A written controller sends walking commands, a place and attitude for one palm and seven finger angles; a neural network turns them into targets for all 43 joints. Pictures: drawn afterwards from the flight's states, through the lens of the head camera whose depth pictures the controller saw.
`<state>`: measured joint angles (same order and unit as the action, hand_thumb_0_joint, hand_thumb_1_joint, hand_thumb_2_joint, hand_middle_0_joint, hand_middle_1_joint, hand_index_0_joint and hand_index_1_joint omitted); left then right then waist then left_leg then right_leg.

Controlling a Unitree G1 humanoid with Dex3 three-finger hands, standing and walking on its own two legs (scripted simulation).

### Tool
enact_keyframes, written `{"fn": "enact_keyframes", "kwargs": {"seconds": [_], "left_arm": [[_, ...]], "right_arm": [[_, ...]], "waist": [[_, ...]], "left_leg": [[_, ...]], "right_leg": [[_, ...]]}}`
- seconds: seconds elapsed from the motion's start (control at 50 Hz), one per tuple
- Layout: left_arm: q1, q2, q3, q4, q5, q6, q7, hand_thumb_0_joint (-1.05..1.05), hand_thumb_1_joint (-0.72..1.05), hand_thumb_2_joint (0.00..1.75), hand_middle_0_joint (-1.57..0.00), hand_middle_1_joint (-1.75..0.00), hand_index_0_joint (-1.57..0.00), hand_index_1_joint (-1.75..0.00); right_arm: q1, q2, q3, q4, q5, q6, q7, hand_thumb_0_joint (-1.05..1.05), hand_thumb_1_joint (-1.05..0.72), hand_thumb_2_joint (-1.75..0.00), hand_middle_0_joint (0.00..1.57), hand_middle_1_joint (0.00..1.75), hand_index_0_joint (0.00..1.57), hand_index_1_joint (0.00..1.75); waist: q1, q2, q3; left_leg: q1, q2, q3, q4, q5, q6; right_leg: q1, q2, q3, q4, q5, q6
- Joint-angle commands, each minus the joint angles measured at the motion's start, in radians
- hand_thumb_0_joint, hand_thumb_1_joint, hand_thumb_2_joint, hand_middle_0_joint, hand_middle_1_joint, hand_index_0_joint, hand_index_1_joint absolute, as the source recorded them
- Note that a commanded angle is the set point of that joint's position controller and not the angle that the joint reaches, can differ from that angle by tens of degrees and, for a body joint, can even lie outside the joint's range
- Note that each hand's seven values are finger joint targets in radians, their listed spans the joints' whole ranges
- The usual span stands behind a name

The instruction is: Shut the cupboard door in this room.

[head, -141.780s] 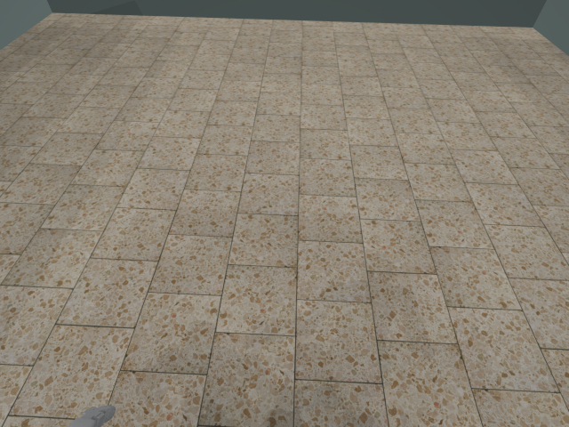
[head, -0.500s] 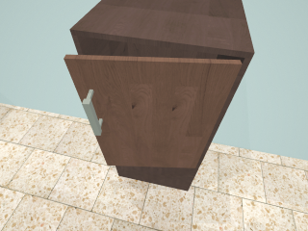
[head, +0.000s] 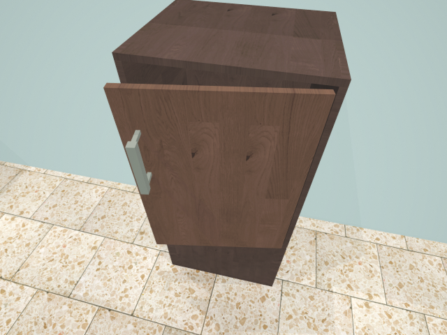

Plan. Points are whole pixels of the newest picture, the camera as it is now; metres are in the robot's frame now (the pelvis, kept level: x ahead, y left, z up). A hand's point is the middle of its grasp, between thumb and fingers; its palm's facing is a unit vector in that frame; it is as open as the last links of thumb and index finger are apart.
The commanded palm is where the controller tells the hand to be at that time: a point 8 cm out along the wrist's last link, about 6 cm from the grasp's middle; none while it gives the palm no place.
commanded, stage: look again from close up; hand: left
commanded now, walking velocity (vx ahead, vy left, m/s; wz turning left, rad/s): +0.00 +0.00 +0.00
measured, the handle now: (141, 163) +0.45 +0.21 +0.05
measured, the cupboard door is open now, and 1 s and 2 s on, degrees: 11 11 11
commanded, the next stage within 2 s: raise the hand and make a fist in 0.16 s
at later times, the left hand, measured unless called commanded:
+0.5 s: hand (123, 295) +0.19 +0.18 +0.01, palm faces +0.17 -0.98 -0.05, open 7.0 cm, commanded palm +0.09 +0.23 -0.05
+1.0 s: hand (137, 302) +0.18 +0.16 -0.02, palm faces -0.09 -1.00 -0.03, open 4.6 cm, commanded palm +0.13 +0.24 -0.01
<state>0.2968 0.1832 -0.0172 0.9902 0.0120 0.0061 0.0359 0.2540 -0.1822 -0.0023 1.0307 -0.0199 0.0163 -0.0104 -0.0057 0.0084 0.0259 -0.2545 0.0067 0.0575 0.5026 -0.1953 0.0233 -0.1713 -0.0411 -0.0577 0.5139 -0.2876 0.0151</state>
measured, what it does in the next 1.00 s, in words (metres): lowers itself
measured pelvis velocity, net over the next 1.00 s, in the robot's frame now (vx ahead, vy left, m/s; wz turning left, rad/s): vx -0.02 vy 0.00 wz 0.04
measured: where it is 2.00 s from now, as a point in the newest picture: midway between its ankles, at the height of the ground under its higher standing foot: outside the picture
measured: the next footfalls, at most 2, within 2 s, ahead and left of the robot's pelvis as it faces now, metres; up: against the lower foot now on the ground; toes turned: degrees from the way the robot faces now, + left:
none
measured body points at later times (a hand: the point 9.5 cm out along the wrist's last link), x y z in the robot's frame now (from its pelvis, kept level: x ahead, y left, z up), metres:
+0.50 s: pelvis -0.04 +0.02 -0.03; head -0.05 +0.01 +0.42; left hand +0.17 +0.23 +0.01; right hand +0.10 -0.23 -0.11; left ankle +0.05 +0.11 -0.73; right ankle +0.00 -0.12 -0.73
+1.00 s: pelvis -0.02 +0.00 -0.09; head +0.03 +0.01 +0.36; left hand +0.18 +0.22 -0.02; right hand +0.19 -0.18 -0.16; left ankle +0.05 +0.10 -0.74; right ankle +0.00 -0.12 -0.74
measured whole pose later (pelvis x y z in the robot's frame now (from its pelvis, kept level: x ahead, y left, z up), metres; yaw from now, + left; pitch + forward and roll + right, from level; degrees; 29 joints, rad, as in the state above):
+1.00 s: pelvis -0.02 +0.00 -0.09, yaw +2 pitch +12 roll -4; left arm 0.43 0.25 0.04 -0.18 -0.23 -0.25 -0.25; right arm 0.20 -0.17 0.07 0.51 0.05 -0.19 -0.06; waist 0.02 0.06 -0.12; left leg -0.93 0.00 -0.04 1.18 -0.45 0.03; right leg -0.79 0.02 -0.06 1.14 -0.55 0.00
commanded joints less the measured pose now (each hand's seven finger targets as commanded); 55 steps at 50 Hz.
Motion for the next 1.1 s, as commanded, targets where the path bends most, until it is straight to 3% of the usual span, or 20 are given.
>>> {"fn": "enact_keyframes", "kwargs": {"seconds": [0.0,0.22,0.24,0.26,0.28,0.3,0.32,0.36,0.4,0.48,0.52,0.56,0.6,0.66,0.7,0.82,0.9,0.96,1.0,1.08], "left_arm": [[0.046,0.114,0.027,-0.036,0.002,-0.011,0.003,0.0,0.9,0.9,-0.2,-0.3,-0.2,-0.3],[0.107,0.06,0.023,0.022,0.004,-0.015,0.006,0.0,0.9,0.9,-0.2,-0.3,-0.2,-0.3],[0.149,0.08,0.02,0.058,0.02,-0.034,0.037,0.0,0.9,0.9,-0.2,-0.3,-0.2,-0.3],[-0.745,0.6,0.347,-1.647,-0.137,-0.287,0.019,0.0,0.9,0.9,-0.2,-0.3,-0.2,-0.3],[-0.107,0.172,0.03,-1.386,-0.143,-0.215,0.032,0.0,0.9,0.9,-0.22,-0.32,-0.22,-0.32],[-0.1,0.118,0.038,-1.294,-0.168,-0.145,0.083,0.0,0.9,0.9,-0.24,-0.34,-0.24,-0.34],[0.176,-0.115,-0.084,-0.929,-0.147,-0.028,0.09,0.0,0.9,0.9,-0.25,-0.36,-0.25,-0.36],[0.062,-0.087,-0.111,-1.126,-0.173,-0.09,0.087,0.0,0.9,0.9,-0.29,-0.4,-0.29,-0.4],[0.091,-0.045,-0.055,-0.989,-0.147,-0.194,0.061,0.0,0.9,0.9,-0.33,-0.44,-0.33,-0.44],[0.351,-0.018,0.081,-0.79,-0.229,-0.494,-0.148,0.0,0.9,0.9,-0.4,-0.52,-0.4,-0.52],[0.367,0.073,0.174,-0.783,-0.256,-0.597,-0.276,0.0,0.9,0.9,-0.44,-0.56,-0.44,-0.56],[0.324,0.126,0.199,-0.901,-0.246,-0.584,-0.301,0.0,0.9,0.9,-0.47,-0.6,-0.47,-0.6],[0.244,0.158,0.198,-1.095,-0.246,-0.54,-0.267,0.0,0.9,0.9,-0.51,-0.64,-0.51,-0.64],[0.131,0.141,0.139,-1.41,-0.255,-0.534,-0.188,0.0,0.9,0.9,-0.57,-0.7,-0.57,-0.7],[-0.034,0.157,0.097,-1.641,-0.244,-0.589,-0.143,0.0,0.9,0.9,-0.6,-0.74,-0.6,-0.74],[0.06,0.112,0.016,-1.434,-0.24,-0.574,-0.224,0.0,0.9,0.9,-0.71,-0.86,-0.71,-0.86],[0.267,0.17,0.132,-1.205,-0.23,-0.306,-0.291,0.0,0.9,0.9,-0.79,-0.94,-0.79,-0.94],[0.292,0.206,0.249,-1.367,-0.299,-0.186,-0.28,0.0,0.9,0.9,-0.84,-1.0,-0.84,-1.0],[0.307,0.22,0.329,-1.433,-0.331,-0.199,-0.228,0.0,0.9,0.9,-0.88,-1.04,-0.88,-1.04],[0.266,0.147,0.255,-1.486,-0.338,-0.369,-0.195,0.0,0.9,0.9,-0.95,-1.12,-0.95,-1.12]], "right_arm": [[0.022,-0.093,-0.025,-0.039,0.007,-0.02,-0.001,0.0,-0.9,-0.9,0.2,0.3,0.2,0.3],[0.057,-0.067,-0.029,0.014,0.011,-0.024,-0.005,0.0,-0.9,-0.9,0.2,0.3,0.2,0.3],[-0.031,-0.093,-0.016,-0.05,0.009,-0.037,-0.003,0.0,-0.9,-0.9,0.2,0.3,0.2,0.3],[-0.003,-0.306,-0.048,-0.381,0.024,-0.206,-0.1,0.0,-0.9,-0.9,0.2,0.3,0.2,0.3],[-0.042,-0.16,0.019,-0.359,0.068,-0.303,-0.101,0.0,-0.9,-0.9,0.2,0.3,0.2,0.3],[-0.075,-0.198,0.008,-0.307,0.073,-0.345,-0.103,0.0,-0.9,-0.9,0.2,0.3,0.2,0.3],[-0.075,-0.136,0.018,-0.248,0.088,-0.358,-0.078,0.0,-0.9,-0.9,0.2,0.3,0.2,0.3],[-0.068,-0.174,0.005,-0.367,0.094,-0.387,-0.066,0.0,-0.9,-0.9,0.2,0.3,0.2,0.3],[-0.066,-0.194,-0.021,-0.398,0.065,-0.415,-0.044,0.0,-0.9,-0.9,0.2,0.3,0.2,0.3],[-0.113,-0.185,-0.068,-0.481,0.02,-0.39,0.004,0.0,-0.9,-0.9,0.2,0.3,0.2,0.3],[-0.144,-0.195,-0.081,-0.555,0.022,-0.348,0.028,0.0,-0.9,-0.9,0.2,0.3,0.2,0.3],[-0.191,-0.191,-0.076,-0.652,0.047,-0.313,0.025,0.0,-0.9,-0.9,0.2,0.3,0.2,0.3],[-0.206,-0.2,-0.068,-0.718,0.062,-0.293,0.017,0.0,-0.9,-0.9,0.2,0.3,0.2,0.3],[-0.171,-0.181,-0.048,-0.749,0.055,-0.289,0.004,0.0,-0.9,-0.9,0.2,0.3,0.2,0.3],[-0.14,-0.176,-0.039,-0.734,0.047,-0.307,-0.016,0.0,-0.9,-0.9,0.2,0.3,0.2,0.3],[-0.085,-0.195,-0.024,-0.653,0.053,-0.339,-0.054,0.0,-0.9,-0.9,0.2,0.3,0.2,0.3],[-0.105,-0.181,-0.037,-0.691,0.086,-0.285,-0.062,0.0,-0.9,-0.9,0.2,0.3,0.2,0.3],[-0.136,-0.154,-0.039,-0.743,0.088,-0.245,-0.071,0.0,-0.9,-0.9,0.2,0.3,0.2,0.3],[-0.139,-0.13,-0.035,-0.728,0.075,-0.235,-0.077,0.0,-0.9,-0.9,0.2,0.3,0.2,0.3],[-0.082,-0.121,-0.034,-0.679,0.059,-0.258,-0.063,0.0,-0.9,-0.9,0.2,0.3,0.2,0.3]], "waist": [[0.005,-0.02,0.071],[0.008,0.014,0.05],[0.044,0.005,0.099],[-0.167,0.081,-0.317],[-0.008,0.357,-0.474],[-0.002,0.262,-0.353],[-0.012,0.163,-0.142],[-0.052,0.072,0.049],[-0.058,-0.088,0.088],[0.054,-0.352,-0.043],[0.08,-0.236,-0.103],[0.108,-0.063,-0.138],[0.109,0.133,-0.162],[0.055,0.24,-0.254],[-0.014,0.213,-0.304],[-0.08,0.059,-0.216],[0.018,-0.02,-0.244],[0.082,-0.024,-0.384],[0.104,-0.003,-0.415],[0.052,0.031,-0.345]], "left_leg": [[-0.016,0.066,-0.109,-0.135,-0.083,0.005],[-0.03,0.08,-0.13,-0.174,-0.119,0.006],[-0.049,0.08,-0.07,0.019,-0.049,-0.027],[0.279,0.031,-0.054,-0.052,0.098,0.021],[0.345,0.044,-0.059,-0.114,0.004,-0.003],[0.17,0.058,-0.096,-0.128,-0.182,-0.049],[-0.004,0.054,-0.148,-0.176,-0.329,-0.035],[-0.109,0.022,-0.171,-0.116,-0.399,-0.026],[-0.21,-0.02,-0.158,0.027,-0.38,-0.032],[-0.45,-0.031,-0.082,0.292,-0.277,-0.053],[-0.518,-0.044,-0.061,0.381,-0.241,-0.05],[-0.539,-0.051,-0.052,0.359,-0.391,-0.034],[-0.51,-0.034,-0.116,0.273,-0.596,-0.035],[-0.452,-0.007,-0.181,0.286,-0.63,-0.017],[-0.436,0.004,-0.197,0.356,-0.589,-0.002],[-0.519,0.006,-0.205,0.471,-0.501,0.009],[-0.541,-0.002,-0.176,0.405,-0.448,0.006],[-0.434,-0.019,-0.132,0.396,-0.235,0.005],[-0.389,-0.014,-0.119,0.411,-0.079,0.004],[-0.362,-0.003,-0.115,0.444,0.065,-0.006]], "right_leg": [[-0.099,-0.068,0.101,-0.168,-0.067,-0.041],[-0.073,-0.061,0.085,-0.165,-0.017,-0.035],[-0.11,-0.095,0.118,-0.179,0.105,-0.05],[-0.116,0.017,0.014,-0.062,0.166,-0.041],[-0.128,0.059,-0.05,0.027,0.024,-0.061],[-0.103,0.067,-0.071,0.081,-0.038,-0.06],[-0.209,0.063,-0.089,0.089,-0.078,-0.046],[-0.272,0.048,-0.054,0.029,-0.157,-0.035],[-0.415,0.042,-0.038,0.049,-0.274,-0.03],[-0.554,0.047,-0.016,0.223,-0.422,-0.046],[-0.522,0.028,0.04,0.293,-0.359,-0.064],[-0.555,0.03,0.059,0.334,-0.469,-0.062],[-0.606,0.05,0.023,0.421,-0.457,-0.068],[-0.649,0.06,0.033,0.453,-0.371,-0.069],[-0.695,0.073,0.042,0.475,-0.356,-0.062],[-0.76,0.086,0.034,0.444,-0.353,-0.046],[-0.621,0.074,0.053,0.365,-0.368,-0.045],[-0.448,0.064,0.045,0.352,-0.223,-0.042],[-0.388,0.073,0.019,0.381,-0.044,-0.045],[-0.458,0.071,0.011,0.417,0.167,-0.033]]}}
